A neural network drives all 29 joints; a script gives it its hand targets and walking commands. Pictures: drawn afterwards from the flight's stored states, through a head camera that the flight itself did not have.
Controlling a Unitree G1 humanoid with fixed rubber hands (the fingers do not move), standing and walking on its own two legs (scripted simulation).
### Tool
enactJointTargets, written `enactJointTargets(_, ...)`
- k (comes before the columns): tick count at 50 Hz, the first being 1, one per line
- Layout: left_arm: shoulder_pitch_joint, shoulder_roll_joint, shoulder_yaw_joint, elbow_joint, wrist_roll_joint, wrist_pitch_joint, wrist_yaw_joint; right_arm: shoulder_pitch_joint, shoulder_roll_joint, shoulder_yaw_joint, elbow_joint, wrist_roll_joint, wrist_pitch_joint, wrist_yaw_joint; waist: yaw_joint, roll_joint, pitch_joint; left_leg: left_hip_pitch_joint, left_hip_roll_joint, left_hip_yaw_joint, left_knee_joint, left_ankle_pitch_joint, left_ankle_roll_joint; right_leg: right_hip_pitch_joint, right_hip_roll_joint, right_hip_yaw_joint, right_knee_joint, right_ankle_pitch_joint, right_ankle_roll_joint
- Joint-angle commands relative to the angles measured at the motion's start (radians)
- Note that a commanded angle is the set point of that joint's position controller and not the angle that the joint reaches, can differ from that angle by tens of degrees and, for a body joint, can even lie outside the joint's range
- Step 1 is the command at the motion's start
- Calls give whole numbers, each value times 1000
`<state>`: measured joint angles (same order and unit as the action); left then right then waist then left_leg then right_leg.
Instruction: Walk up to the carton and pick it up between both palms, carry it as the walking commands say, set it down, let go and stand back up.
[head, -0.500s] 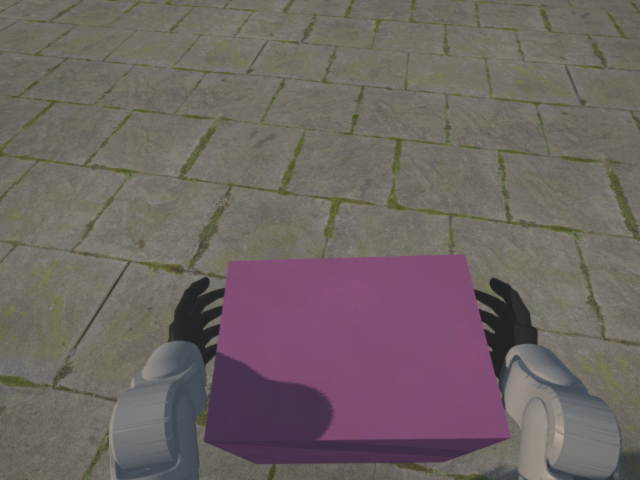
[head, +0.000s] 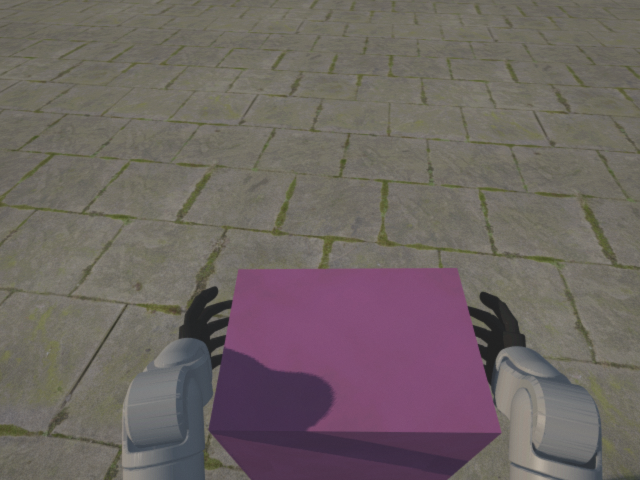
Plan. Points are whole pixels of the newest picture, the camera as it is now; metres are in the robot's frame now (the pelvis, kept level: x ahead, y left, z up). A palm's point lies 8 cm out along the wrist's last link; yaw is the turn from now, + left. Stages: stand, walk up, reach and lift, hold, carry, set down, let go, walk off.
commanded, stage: carry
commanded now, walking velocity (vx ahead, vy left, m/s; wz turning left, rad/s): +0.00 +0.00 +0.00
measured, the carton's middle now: (346, 384) +0.25 -0.01 +0.01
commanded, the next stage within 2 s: hold in 1.00 s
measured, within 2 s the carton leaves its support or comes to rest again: neither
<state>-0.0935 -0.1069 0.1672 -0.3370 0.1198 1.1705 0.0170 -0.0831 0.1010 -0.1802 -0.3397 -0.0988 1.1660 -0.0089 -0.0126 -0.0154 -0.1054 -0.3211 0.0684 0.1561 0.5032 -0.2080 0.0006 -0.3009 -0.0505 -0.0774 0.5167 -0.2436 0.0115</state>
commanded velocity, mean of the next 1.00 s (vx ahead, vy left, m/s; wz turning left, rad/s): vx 0.00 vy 0.00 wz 0.00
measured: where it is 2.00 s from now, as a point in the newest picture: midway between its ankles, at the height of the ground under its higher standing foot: outside the picture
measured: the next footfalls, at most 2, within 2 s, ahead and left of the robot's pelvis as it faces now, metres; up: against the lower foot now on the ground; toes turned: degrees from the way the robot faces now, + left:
none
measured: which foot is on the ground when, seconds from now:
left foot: down 0.00-1.00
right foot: down 0.00-1.00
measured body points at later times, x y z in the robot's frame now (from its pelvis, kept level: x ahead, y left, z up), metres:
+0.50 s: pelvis +0.00 -0.01 +0.00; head -0.02 -0.01 +0.45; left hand +0.27 +0.16 +0.07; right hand +0.27 -0.19 +0.07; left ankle +0.03 +0.11 -0.74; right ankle +0.02 -0.12 -0.74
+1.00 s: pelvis +0.00 -0.02 +0.00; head -0.01 -0.02 +0.45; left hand +0.27 +0.15 +0.06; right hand +0.27 -0.19 +0.06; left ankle +0.03 +0.11 -0.74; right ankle +0.02 -0.12 -0.74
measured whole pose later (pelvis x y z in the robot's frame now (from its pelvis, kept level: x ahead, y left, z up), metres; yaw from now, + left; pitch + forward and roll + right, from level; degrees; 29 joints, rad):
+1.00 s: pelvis +0.00 -0.02 +0.00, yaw +0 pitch +2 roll +0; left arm -0.10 -0.10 0.18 -0.24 0.13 1.07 0.01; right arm -0.09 0.10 -0.17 -0.24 -0.12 1.07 0.00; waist 0.00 0.00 -0.08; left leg -0.31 0.10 0.13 0.50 -0.20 -0.03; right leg -0.29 -0.02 -0.10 0.51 -0.25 -0.03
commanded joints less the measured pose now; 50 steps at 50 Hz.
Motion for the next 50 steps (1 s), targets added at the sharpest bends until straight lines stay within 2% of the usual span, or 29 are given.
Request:
enactJointTargets(1, -468, -781, -754, -73, -385, 8, -212, -489, 769, 752, -65, 385, 12, 224, 12, 28, -174, 67, 123, -123, -111, 33, -36, 57, -103, 93, -84, 79, -19)
enactJointTargets(12, -492, -791, -762, -78, -402, 5, -217, -496, 768, 745, -74, 375, 6, 214, 11, 19, -194, 90, 114, -118, -93, 60, -25, 59, -95, 94, -96, 109, -30)
enactJointTargets(28, -479, -778, -740, -61, -380, -17, -213, -496, 759, 741, -58, 367, -13, 212, 12, 12, -200, 97, 108, -108, -74, 81, -29, 72, -98, 92, -98, 161, -42)
enactJointTargets(50, -464, -735, -686, 9, -331, -118, -209, -475, 724, 689, 12, 307, -114, 202, 15, 12, -202, 105, 106, -99, -63, 84, -26, 78, -93, 88, -98, 188, -55)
